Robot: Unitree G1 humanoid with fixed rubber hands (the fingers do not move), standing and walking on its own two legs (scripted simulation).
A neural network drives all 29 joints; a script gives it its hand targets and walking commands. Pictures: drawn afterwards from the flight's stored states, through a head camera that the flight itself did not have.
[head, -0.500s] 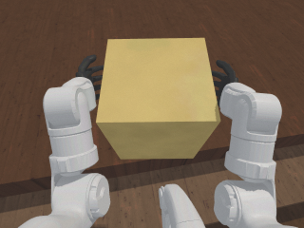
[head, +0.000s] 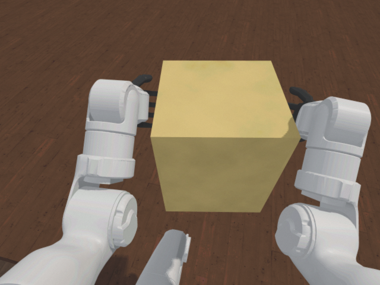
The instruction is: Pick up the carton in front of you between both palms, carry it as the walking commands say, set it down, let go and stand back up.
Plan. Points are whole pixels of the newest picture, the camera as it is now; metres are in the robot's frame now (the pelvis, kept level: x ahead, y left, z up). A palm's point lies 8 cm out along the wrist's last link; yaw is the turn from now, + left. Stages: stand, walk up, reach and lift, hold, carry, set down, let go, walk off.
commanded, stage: carry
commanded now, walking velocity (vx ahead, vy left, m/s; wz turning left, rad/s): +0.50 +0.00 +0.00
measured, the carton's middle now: (214, 141) +0.40 +0.06 +0.10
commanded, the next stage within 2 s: none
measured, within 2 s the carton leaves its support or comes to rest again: neither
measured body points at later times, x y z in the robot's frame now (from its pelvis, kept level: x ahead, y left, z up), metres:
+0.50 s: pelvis +0.32 +0.12 +0.16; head +0.40 +0.10 +0.61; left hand +0.75 +0.20 +0.32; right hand +0.70 -0.10 +0.33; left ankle +0.36 +0.19 -0.55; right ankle +0.36 +0.00 -0.44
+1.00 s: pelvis +0.62 +0.08 +0.20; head +0.64 +0.07 +0.65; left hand +0.98 +0.23 +0.30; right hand +1.00 -0.07 +0.31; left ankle +0.71 +0.22 -0.50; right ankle +0.61 +0.00 -0.55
